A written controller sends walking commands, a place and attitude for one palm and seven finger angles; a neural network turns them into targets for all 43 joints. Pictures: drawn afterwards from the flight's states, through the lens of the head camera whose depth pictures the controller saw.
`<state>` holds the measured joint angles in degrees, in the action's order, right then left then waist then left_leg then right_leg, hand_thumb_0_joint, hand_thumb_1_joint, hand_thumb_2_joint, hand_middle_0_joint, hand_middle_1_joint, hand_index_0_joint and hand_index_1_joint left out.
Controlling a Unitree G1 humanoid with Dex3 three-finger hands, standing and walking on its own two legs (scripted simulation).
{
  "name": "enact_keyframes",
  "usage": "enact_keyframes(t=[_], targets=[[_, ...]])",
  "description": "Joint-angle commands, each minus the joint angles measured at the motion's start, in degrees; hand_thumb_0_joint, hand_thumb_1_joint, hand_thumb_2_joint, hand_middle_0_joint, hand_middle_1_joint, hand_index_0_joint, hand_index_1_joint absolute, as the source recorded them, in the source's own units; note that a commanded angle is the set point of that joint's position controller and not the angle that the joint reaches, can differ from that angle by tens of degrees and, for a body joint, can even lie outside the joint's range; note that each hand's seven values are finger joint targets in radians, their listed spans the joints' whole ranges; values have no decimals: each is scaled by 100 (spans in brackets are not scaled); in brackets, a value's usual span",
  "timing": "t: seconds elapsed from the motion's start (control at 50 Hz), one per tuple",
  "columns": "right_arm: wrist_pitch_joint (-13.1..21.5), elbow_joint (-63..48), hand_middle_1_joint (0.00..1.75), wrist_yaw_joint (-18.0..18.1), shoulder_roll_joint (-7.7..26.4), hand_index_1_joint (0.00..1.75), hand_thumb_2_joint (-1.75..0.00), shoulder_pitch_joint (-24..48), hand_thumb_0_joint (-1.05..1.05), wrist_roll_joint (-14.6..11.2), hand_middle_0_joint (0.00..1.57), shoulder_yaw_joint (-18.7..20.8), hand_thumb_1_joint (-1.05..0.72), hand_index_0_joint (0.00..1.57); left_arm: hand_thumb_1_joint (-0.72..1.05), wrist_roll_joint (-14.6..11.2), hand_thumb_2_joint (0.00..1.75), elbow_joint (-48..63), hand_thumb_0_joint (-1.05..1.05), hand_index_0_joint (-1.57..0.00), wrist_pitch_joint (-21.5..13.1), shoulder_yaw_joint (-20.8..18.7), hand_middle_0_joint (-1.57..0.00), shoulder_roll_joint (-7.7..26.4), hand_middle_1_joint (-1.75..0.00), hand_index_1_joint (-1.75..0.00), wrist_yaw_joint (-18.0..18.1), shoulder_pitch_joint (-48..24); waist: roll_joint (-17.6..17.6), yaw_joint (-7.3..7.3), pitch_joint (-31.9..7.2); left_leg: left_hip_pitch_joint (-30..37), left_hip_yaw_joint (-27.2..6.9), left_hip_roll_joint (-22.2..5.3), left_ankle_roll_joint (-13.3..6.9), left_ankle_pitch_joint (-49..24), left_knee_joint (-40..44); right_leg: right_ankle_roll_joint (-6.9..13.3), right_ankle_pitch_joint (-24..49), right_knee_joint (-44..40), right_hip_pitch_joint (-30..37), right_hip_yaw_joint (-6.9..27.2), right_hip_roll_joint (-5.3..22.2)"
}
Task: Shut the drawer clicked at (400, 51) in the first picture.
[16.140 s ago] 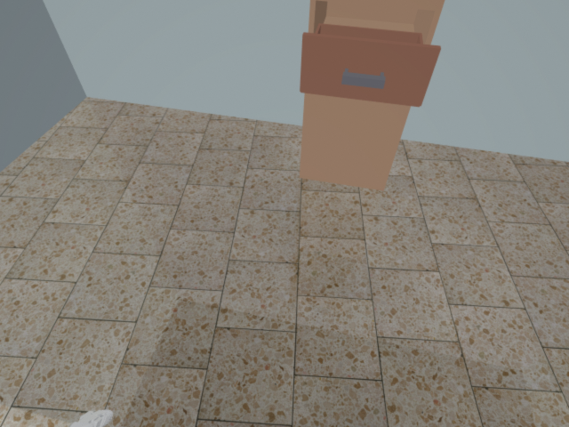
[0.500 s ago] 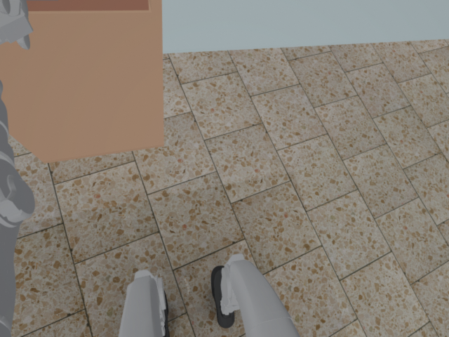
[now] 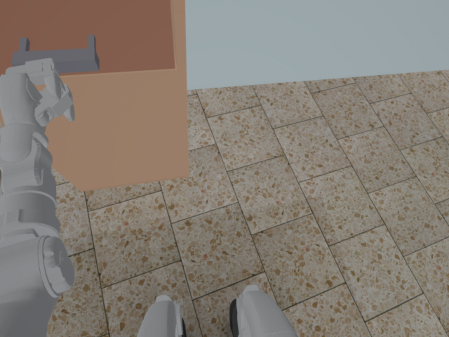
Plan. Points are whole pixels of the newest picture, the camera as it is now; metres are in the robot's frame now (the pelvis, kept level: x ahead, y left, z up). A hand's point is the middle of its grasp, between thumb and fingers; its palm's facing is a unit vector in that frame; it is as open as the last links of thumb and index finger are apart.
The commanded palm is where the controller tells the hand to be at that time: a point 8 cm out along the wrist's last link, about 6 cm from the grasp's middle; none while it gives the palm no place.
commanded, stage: draw the hand back to the body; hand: left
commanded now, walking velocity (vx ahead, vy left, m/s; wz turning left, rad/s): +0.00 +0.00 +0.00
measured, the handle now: (58, 51) +0.60 +0.25 +0.05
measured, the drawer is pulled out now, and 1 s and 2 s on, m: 0.00 0.00 0.00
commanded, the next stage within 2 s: step back with the hand held close in 1.26 s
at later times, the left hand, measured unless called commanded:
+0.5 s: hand (0, 180) +0.33 +0.24 +0.14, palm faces +0.22 -0.95 -0.20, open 3.3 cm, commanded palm +0.29 +0.27 +0.16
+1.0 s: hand out of the picture +0.19 +0.23 +0.22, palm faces +0.43 -0.83 -0.35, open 3.3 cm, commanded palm +0.14 +0.27 +0.24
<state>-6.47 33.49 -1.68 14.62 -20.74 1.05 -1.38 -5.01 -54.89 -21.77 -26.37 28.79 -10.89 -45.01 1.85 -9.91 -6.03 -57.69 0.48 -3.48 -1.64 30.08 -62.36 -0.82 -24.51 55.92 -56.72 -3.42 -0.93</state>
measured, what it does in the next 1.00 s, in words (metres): rises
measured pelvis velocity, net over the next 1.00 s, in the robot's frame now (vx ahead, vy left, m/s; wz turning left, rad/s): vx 0.00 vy -0.02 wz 0.06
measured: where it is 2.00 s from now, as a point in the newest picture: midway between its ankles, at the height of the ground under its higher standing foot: outside the picture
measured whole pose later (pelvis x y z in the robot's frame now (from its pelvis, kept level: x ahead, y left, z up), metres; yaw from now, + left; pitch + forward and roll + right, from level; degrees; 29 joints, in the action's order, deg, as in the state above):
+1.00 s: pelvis +0.00 -0.02 +0.08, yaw +3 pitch -5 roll -1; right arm 3.6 35.0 3.9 13.0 -11.6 -0.7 -2.1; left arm -3.9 19.2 -4.2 -14.4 17.9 5.4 23.8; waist 4.2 3.2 0.9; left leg -4.8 0.8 -0.6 -0.4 15.4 -24.8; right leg 0.1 -13.1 23.1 -5.5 -3.1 0.5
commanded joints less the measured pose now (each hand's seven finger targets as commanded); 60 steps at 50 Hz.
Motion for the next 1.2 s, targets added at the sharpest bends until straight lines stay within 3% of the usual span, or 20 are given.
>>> enact_keyframes(t=[0.0,0.02,0.08,0.12,0.2,0.32,0.36,0.38,0.4,0.42,0.52,0.6,0.64,0.7,0.8,0.84,0.96,1.04,1.14,1.18], targets=[[106,-566,30,33,955,30,-90,-943,0,-169,20,432,-90,20,90,-552,90,2542,0,-140,-25,26,-140,1091,-160,-160,-141,-469,769,416,-3582,3143,-235,90,59,-4762,985,159,3499,-724,2655,48,-192],[140,-616,30,54,938,30,-90,-872,0,-206,20,434,-90,20,90,-640,90,2757,0,-140,69,86,-140,958,-160,-160,-121,-274,565,414,-3435,3019,-196,117,23,-4567,1090,145,3550,-795,2858,55,-193],[305,-614,30,132,875,30,-90,-664,0,-260,20,437,-90,20,90,-758,90,3423,0,-140,134,228,-140,699,-160,-160,40,131,712,435,-2989,3187,-139,127,32,-4474,1329,134,3523,-976,2987,56,-159],[418,-562,30,160,856,30,-90,-535,0,-278,20,435,-90,20,90,-810,90,3574,0,-140,134,358,-140,496,-160,-160,108,419,433,400,-2560,3178,-128,127,40,-4215,1484,124,3313,-1106,3025,30,-165],[586,-591,30,194,803,30,-90,-265,0,-311,20,414,-90,20,90,-834,90,3995,0,-140,207,764,-140,50,-160,-160,23,1089,722,469,-2228,3606,-152,125,96,-4547,1687,148,3298,-1236,3080,-15,-115],[771,-804,30,296,805,30,-90,265,0,-385,20,370,-90,20,90,-1072,90,4539,0,-140,589,613,-140,33,-160,-160,-121,2077,126,655,-1831,3562,-128,206,72,-3866,2046,154,3206,-1516,3625,-59,-52],[834,-890,30,335,764,30,-90,458,0,-401,20,322,-90,20,90,-1076,90,4914,0,-140,671,590,-140,126,-160,-160,-163,2029,311,702,-1699,3679,-152,225,78,-3775,2169,185,3100,-1566,3703,-51,-47],[767,-1014,30,397,723,30,-90,818,0,-374,20,376,-90,20,90,-247,90,5395,0,-140,870,818,-140,663,-160,-160,471,2188,542,998,-1914,4095,-114,301,53,-3801,2388,273,2846,-1874,3995,173,142],[769,-1094,30,446,628,30,-90,863,0,-353,20,342,-90,20,90,-196,90,5505,0,-140,1064,974,-140,196,-160,-160,808,2607,358,878,-1611,4186,-93,269,66,-3613,2549,258,2734,-2031,3974,104,133],[756,-1089,30,479,617,30,-90,967,0,-366,20,314,-90,20,90,-136,90,5474,0,-140,1234,1172,-140,-60,-160,-160,1030,3004,196,908,-1285,4115,-66,251,59,-3316,2710,247,2588,-2150,4071,87,141],[809,-1033,30,633,597,30,-90,1379,0,-345,20,167,-90,20,90,44,90,6267,0,-140,1518,1252,-140,-58,-160,-160,1586,3022,131,930,-661,4478,-100,240,43,-2585,3376,254,2047,-2659,4404,65,127],[942,-947,30,679,552,30,-90,1527,0,-292,20,94,-90,20,90,84,90,6631,0,-140,1575,1258,-140,-148,-160,-160,1703,3474,229,1038,-388,4798,-120,265,41,-2448,3771,266,1883,-3004,4748,74,125],[975,-898,30,679,566,30,-90,1576,0,-264,20,86,-90,20,90,75,90,6684,0,-140,1599,1116,-140,-75,-160,-160,1707,3879,-29,1107,-224,4816,-112,269,26,-2444,3914,260,1882,-3180,4923,80,97],[1071,-904,30,659,495,30,-90,1658,0,-226,20,71,-90,20,90,81,90,7257,0,-140,1562,1143,-140,-203,-160,-160,1692,4304,214,1146,-154,5039,-73,277,34,-2664,4051,255,2073,-3296,5129,82,122],[1204,-861,30,598,449,30,-90,1695,0,-161,20,95,-90,20,90,74,90,7990,0,-140,1498,851,-140,-113,-160,-160,1688,5257,179,1231,-16,5095,-38,286,39,-2825,4162,240,2249,-3459,5368,90,115],[1244,-838,30,591,461,30,-90,1716,0,-143,20,125,-90,20,90,73,90,8158,0,-140,1489,712,-140,-45,-160,-160,1680,5664,-23,1260,95,5065,-33,280,26,-2758,4176,220,2182,-3547,5362,105,87],[1452,-843,30,594,391,30,-90,1749,0,-138,20,153,-90,20,90,82,90,8993,0,-140,1353,532,-140,-51,-160,-160,1713,6446,215,1297,292,5075,-4,306,13,-2468,4180,201,1890,-3641,5271,141,117],[1608,-840,30,624,373,30,-90,1753,0,-150,20,193,-90,20,90,77,90,9309,0,-140,1268,327,-140,9,-160,-160,1738,7102,25,1362,469,5040,2,289,9,-2329,4127,190,1689,-3770,5127,173,91],[1695,-712,30,686,387,30,-90,1663,0,-154,20,231,-90,20,90,120,90,8995,0,-140,1245,488,-140,-213,-160,-160,1757,7000,-131,1250,925,5002,48,289,-23,-1891,4111,145,1106,-3952,4734,221,121],[1715,-719,30,713,387,30,-90,1666,0,-158,20,234,-90,20,90,137,90,9031,0,-140,1201,481,-140,-186,-160,-160,1780,6854,-87,1258,830,5037,35,293,-40,-1808,4110,145,963,-3914,4759,235,151]])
